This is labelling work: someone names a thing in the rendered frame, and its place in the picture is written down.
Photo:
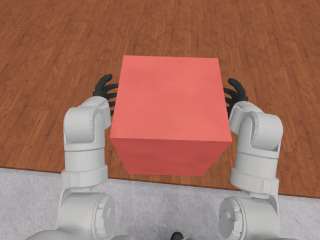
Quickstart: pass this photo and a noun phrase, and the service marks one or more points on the robot left forearm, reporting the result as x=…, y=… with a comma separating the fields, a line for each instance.
x=84, y=141

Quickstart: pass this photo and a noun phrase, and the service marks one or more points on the right robot hand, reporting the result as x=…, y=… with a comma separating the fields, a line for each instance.
x=238, y=96

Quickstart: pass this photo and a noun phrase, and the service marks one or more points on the robot right forearm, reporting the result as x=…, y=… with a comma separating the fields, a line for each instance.
x=258, y=148

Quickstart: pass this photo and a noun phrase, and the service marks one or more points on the right robot upper arm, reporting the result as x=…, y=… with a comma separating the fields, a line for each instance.
x=244, y=218

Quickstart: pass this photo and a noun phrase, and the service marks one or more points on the left robot hand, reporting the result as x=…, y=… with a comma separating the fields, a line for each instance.
x=101, y=90

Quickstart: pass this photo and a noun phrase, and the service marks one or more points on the left robot upper arm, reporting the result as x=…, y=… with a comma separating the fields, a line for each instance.
x=83, y=216

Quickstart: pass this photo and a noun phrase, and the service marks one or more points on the carton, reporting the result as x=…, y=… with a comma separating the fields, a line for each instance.
x=170, y=115

